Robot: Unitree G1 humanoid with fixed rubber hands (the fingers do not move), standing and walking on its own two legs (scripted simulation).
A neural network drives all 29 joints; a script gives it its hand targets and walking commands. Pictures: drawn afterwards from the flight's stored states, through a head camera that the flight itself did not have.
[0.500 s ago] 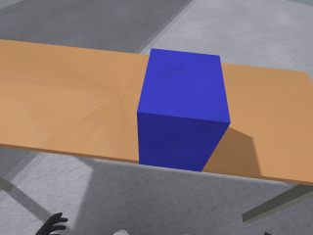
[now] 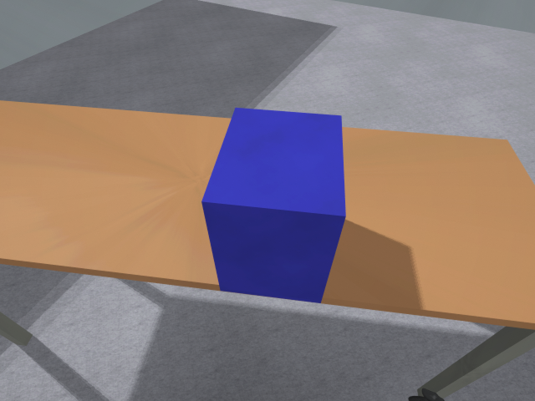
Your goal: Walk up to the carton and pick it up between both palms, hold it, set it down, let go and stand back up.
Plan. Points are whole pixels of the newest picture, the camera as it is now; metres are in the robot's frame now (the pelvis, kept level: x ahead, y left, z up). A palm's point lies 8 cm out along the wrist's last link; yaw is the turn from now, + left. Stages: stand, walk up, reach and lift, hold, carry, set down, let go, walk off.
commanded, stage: walk up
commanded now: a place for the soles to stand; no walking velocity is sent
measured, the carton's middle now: (278, 206) +0.42 +0.01 +0.06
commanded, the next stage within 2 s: reach and lift in 1.24 s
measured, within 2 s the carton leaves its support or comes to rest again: neither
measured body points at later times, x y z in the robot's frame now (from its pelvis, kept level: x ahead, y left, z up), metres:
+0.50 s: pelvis +0.00 +0.03 +0.00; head +0.02 +0.02 +0.45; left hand +0.12 +0.30 -0.10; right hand +0.10 -0.25 -0.11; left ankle +0.01 +0.13 -0.73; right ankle +0.01 -0.11 -0.73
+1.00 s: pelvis +0.00 +0.03 -0.01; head +0.02 +0.02 +0.44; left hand +0.15 +0.29 -0.10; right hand +0.09 -0.26 -0.12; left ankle +0.01 +0.13 -0.73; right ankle +0.01 -0.11 -0.73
